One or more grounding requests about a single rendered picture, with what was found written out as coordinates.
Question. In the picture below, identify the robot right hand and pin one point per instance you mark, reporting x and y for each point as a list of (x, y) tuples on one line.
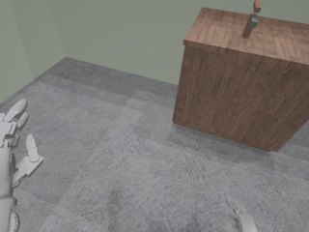
[(244, 222)]

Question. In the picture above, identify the robot left hand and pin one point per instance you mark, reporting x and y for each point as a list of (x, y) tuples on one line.
[(11, 124)]

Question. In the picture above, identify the left robot forearm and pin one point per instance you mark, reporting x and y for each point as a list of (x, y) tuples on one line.
[(9, 219)]

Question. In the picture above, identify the counter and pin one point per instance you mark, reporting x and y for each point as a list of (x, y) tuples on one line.
[(248, 85)]

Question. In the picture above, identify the tap lever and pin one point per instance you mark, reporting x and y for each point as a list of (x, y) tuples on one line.
[(254, 22)]

